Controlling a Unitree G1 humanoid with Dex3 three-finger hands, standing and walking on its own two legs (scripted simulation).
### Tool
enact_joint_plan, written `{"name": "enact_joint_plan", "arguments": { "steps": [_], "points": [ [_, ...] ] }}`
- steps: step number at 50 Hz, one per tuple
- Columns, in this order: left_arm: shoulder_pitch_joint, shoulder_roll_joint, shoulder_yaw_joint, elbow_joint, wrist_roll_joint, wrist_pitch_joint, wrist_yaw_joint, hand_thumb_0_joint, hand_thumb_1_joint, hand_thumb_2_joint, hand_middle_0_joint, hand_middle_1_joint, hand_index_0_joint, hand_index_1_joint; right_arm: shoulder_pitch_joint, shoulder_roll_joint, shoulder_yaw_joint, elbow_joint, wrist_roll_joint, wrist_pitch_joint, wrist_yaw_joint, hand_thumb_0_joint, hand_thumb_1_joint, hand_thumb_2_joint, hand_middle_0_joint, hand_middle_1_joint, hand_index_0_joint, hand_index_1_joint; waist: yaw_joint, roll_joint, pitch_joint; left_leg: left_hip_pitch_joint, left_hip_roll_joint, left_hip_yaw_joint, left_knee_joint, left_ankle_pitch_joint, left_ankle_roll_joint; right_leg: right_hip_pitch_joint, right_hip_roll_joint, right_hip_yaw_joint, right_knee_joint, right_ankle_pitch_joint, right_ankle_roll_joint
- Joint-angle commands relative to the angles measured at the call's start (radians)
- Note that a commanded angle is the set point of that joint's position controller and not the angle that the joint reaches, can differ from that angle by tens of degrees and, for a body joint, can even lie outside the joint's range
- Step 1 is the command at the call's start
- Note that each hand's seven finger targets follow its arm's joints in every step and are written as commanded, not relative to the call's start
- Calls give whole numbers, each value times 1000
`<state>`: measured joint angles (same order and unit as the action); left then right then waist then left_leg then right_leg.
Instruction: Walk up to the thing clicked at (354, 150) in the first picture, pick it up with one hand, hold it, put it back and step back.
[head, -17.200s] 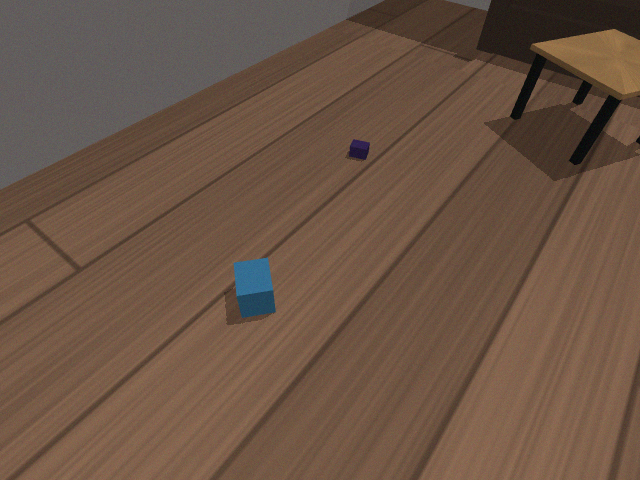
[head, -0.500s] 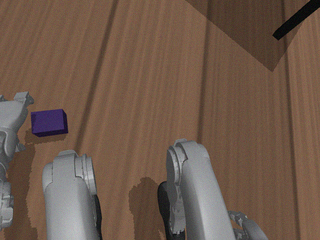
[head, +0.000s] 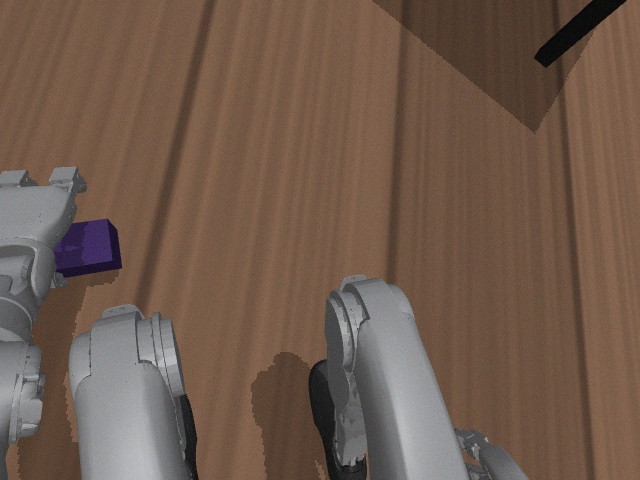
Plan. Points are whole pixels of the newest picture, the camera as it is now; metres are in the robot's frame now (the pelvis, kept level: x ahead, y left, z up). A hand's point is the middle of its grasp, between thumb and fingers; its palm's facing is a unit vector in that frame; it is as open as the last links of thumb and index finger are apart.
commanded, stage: approach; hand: left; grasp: from above
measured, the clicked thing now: (84, 249) +0.44 +0.27 -0.29
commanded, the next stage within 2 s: close in in 0.24 s
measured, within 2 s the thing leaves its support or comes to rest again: neither
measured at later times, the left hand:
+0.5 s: hand (21, 262) +0.40 +0.31 -0.18, palm faces -0.53 -0.09 -0.85, open 14.2 cm
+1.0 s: hand (60, 243) +0.43 +0.29 -0.23, palm faces -0.44 -0.10 -0.89, open 14.3 cm
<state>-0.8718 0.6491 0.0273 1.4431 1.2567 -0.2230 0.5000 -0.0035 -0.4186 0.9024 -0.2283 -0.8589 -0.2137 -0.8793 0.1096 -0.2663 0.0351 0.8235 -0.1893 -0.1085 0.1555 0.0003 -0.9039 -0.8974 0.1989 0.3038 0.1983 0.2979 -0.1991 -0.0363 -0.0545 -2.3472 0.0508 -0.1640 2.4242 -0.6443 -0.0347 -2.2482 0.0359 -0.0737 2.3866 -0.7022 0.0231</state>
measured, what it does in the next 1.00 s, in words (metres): stands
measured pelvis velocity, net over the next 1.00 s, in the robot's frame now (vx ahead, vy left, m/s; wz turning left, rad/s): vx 0.01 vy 0.00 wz -0.05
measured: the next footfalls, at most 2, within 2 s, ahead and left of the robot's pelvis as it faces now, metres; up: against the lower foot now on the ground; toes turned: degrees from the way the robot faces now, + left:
none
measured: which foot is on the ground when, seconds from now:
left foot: down 0.00-1.00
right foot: down 0.00-1.00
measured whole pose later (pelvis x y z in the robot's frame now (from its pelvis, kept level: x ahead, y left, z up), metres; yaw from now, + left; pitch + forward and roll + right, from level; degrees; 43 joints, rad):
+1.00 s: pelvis +0.01 +0.00 -0.02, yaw -3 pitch +30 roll -8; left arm -0.96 0.76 0.15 1.69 1.24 -0.15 0.64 0.00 -0.54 1.00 -0.08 -0.95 -0.07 -0.97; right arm 0.05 -0.29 0.11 0.81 -0.27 -0.21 0.27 0.00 -0.90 -0.90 0.20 0.30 0.20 0.30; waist -0.28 -0.06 0.06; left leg -2.38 0.05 -0.21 2.52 -0.67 -0.03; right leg -2.27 0.06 -0.10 2.44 -0.71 0.04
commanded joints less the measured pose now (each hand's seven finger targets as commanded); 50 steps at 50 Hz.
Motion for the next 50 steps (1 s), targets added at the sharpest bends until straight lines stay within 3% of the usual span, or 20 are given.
{"name": "enact_joint_plan", "arguments": {
  "steps": [1,6,11,14,16,17,19,21,23,25,27,29,30,31,35,37,42,46,48,50],
  "points": [
    [-348,202,51,-100,1,32,91,0,-472,944,-179,-899,-164,-914,195,-251,-67,-17,3,-13,-6,0,-901,-896,200,300,200,300,-33,309,-653,551,-24,121,-226,110,47,270,28,-96,-285,223,-53],
    [-318,224,96,-3,14,112,109,0,-488,958,-170,-899,-153,-916,180,-243,-48,-38,1,-7,19,0,-903,-897,200,300,200,300,-21,301,-641,516,-28,137,-223,136,59,310,31,-83,-280,257,-52],
    [-201,262,142,4,-40,157,78,0,-506,976,-158,-897,-138,-917,167,-246,-41,-66,19,-5,30,0,-900,-896,200,300,200,300,16,199,-652,430,-32,145,-212,137,83,404,38,-62,-301,255,-37],
    [-178,294,147,-33,-62,145,29,0,-539,990,-133,-926,-113,-945,157,-234,-46,-65,24,-2,33,0,-903,-897,200,300,200,300,22,157,-632,365,-32,144,-201,105,90,439,42,-40,-304,209,-35],
    [-182,367,206,-54,-70,123,4,0,-551,1000,-125,-939,-105,-960,168,-248,-61,-65,24,-1,28,0,-903,-897,200,300,200,300,23,145,-615,345,-30,137,-200,74,90,426,36,-40,-302,165,-38],
    [-194,362,211,-68,-76,107,-9,0,-567,1003,-110,-945,-90,-964,182,-252,-67,-66,20,-1,26,0,-903,-897,200,300,200,300,9,142,-595,342,-28,134,-195,65,89,413,34,-44,-305,155,-39],
    [-237,261,148,-96,-83,69,-41,0,-583,994,-78,-984,-71,-991,195,-248,-71,-68,14,-2,24,0,-903,-899,199,300,199,300,-29,146,-582,369,-27,124,-195,68,82,392,33,-57,-309,168,-41],
    [-298,130,43,-139,-96,21,-76,0,-577,987,-75,-998,-71,-1001,206,-242,-78,-55,18,-8,21,0,-904,-899,199,300,199,300,-80,180,-557,400,-29,106,-201,34,71,326,36,-69,-317,133,-48],
    [-346,90,-34,-119,-102,-23,-93,0,-563,974,-85,-997,-83,-998,214,-233,-68,-25,16,-16,18,0,-905,-899,199,300,199,300,-96,175,-516,393,-29,96,-186,-13,65,287,39,-74,-320,75,-51],
    [-297,199,9,-152,-79,-60,-74,0,-559,984,-97,-985,-92,-989,221,-255,-77,-27,15,-14,5,0,-906,-899,199,300,199,300,-43,201,-567,439,-28,98,-188,21,56,326,38,-77,-315,95,-47],
    [-322,163,-12,-184,-65,-86,-40,0,-545,1002,-113,-974,-104,-982,209,-249,-64,-30,8,-16,5,0,-905,-899,199,300,199,300,-47,232,-622,511,-27,93,-184,63,46,316,36,-101,-282,148,-48],
    [-261,214,39,-150,-23,-91,25,0,-546,987,-102,-973,-97,-977,191,-263,-67,-19,1,-16,6,0,-904,-898,199,300,200,300,-28,290,-606,553,-25,101,-188,96,35,288,35,-111,-246,192,-51],
    [-263,205,49,-135,-11,-90,59,0,-534,977,-103,-960,-99,-962,179,-266,-65,-24,-5,-20,10,0,-901,-897,200,300,200,300,-36,298,-598,558,-26,99,-188,102,32,264,33,-124,-226,199,-53],
    [-256,256,96,-155,9,-86,95,0,-579,1019,-78,-947,-58,-967,167,-271,-67,-26,-3,-19,11,0,-900,-900,199,300,199,300,-13,330,-618,584,-24,98,-206,116,28,252,36,-128,-214,209,-56],
    [-295,247,104,7,95,-34,199,0,-569,1015,-67,-935,-46,-954,128,-271,-42,-10,-39,-27,41,0,-891,-898,200,300,200,300,-67,370,-537,565,-24,98,-191,134,28,191,34,-146,-182,231,-53],
    [-306,249,102,50,104,1,236,0,-570,1017,-73,-930,-49,-952,117,-277,-36,-10,-45,-31,52,0,-891,-898,200,300,200,300,-73,379,-515,547,-26,97,-195,115,32,178,36,-146,-189,215,-53],
    [-322,233,92,136,45,77,273,0,-553,1004,-63,-952,-49,-964,111,-287,-12,-8,-74,-64,92,0,-890,-897,200,300,200,300,-95,349,-546,520,-23,104,-153,115,44,236,42,-129,-205,234,-41],
    [-339,234,65,188,-32,85,193,0,-538,985,-59,-980,-55,-982,135,-286,7,-4,-75,-105,118,0,-893,-898,200,300,200,300,-117,293,-498,433,-18,93,-110,83,61,269,44,-112,-224,212,-36],
    [-253,393,186,178,-47,77,157,0,-553,993,-59,-973,-50,-980,176,-307,3,-5,-73,-108,113,0,-897,-899,200,300,200,300,-76,266,-553,432,-20,93,-103,143,68,368,39,-104,-224,262,-30],
    [-232,327,159,177,-66,58,122,0,-560,993,-59,-984,-50,-991,172,-278,21,-8,-83,-105,116,0,-900,-901,200,300,200,300,-90,248,-566,430,-18,89,-106,154,66,397,45,-109,-215,274,-30]
  ]
}}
